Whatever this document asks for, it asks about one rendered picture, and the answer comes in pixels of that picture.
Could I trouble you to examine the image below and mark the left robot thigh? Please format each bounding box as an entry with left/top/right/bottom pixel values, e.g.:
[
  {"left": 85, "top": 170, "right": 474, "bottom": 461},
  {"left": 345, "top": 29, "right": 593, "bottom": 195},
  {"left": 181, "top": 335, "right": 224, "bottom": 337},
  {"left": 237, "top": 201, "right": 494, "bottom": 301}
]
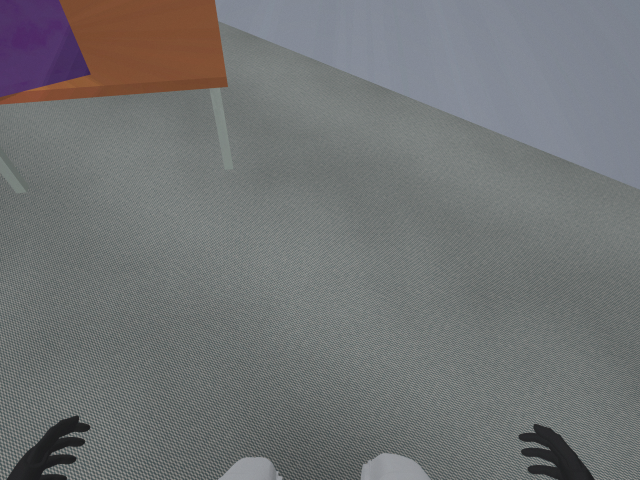
[{"left": 218, "top": 457, "right": 283, "bottom": 480}]

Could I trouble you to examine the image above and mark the table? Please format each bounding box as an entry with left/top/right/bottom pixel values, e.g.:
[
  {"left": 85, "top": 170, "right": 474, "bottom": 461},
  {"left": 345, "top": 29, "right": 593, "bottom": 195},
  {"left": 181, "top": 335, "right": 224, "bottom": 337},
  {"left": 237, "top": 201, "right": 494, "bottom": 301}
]
[{"left": 0, "top": 0, "right": 233, "bottom": 194}]

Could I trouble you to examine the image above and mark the robot thigh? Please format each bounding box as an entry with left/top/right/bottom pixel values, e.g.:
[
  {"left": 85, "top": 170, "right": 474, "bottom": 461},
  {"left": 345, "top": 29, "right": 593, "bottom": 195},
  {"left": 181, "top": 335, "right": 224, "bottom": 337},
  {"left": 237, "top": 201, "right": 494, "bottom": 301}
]
[
  {"left": 218, "top": 457, "right": 283, "bottom": 480},
  {"left": 361, "top": 453, "right": 431, "bottom": 480}
]

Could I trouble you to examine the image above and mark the robot left hand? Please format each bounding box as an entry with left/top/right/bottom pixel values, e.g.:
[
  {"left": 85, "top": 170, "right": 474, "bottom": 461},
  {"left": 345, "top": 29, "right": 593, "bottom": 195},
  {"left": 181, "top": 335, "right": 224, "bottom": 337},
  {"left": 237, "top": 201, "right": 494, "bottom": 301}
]
[{"left": 7, "top": 416, "right": 90, "bottom": 480}]

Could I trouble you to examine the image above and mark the robot right hand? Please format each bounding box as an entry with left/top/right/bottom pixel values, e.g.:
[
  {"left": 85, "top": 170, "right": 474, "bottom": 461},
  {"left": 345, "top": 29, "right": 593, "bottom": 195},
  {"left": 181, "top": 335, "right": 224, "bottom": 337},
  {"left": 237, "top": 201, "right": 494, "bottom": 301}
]
[{"left": 518, "top": 424, "right": 595, "bottom": 480}]

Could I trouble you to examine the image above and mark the right robot thigh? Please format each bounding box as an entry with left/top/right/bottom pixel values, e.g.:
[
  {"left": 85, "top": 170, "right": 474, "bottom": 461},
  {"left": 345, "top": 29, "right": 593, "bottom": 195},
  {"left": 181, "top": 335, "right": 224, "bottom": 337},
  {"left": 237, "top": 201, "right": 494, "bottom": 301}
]
[{"left": 361, "top": 453, "right": 431, "bottom": 480}]

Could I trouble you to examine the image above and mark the carton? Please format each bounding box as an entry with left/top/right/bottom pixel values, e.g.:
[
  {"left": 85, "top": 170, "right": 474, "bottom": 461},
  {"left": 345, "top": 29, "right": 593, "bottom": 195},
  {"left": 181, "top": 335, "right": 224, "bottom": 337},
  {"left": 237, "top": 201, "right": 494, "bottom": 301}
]
[{"left": 0, "top": 0, "right": 91, "bottom": 97}]

